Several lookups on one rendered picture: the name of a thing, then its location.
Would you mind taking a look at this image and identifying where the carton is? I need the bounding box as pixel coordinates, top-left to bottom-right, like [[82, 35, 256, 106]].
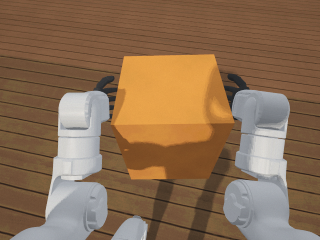
[[110, 54, 235, 180]]

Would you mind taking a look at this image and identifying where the robot left upper arm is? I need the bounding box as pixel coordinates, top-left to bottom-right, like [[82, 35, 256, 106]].
[[10, 181, 108, 240]]

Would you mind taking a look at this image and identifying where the robot left hand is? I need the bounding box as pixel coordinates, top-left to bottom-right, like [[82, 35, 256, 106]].
[[93, 76, 118, 119]]

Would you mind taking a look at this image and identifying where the robot right hand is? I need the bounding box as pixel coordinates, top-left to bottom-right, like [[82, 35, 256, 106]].
[[224, 73, 250, 120]]

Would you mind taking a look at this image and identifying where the left robot forearm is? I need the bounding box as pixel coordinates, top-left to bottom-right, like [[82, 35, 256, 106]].
[[45, 90, 110, 219]]

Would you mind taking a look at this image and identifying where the robot right upper arm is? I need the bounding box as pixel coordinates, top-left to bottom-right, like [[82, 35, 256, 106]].
[[223, 179, 320, 240]]

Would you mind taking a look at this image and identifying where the right robot forearm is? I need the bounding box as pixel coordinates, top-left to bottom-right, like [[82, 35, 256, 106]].
[[231, 89, 290, 219]]

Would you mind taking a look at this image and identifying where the left robot thigh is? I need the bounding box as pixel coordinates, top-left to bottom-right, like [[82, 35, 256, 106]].
[[111, 218, 148, 240]]

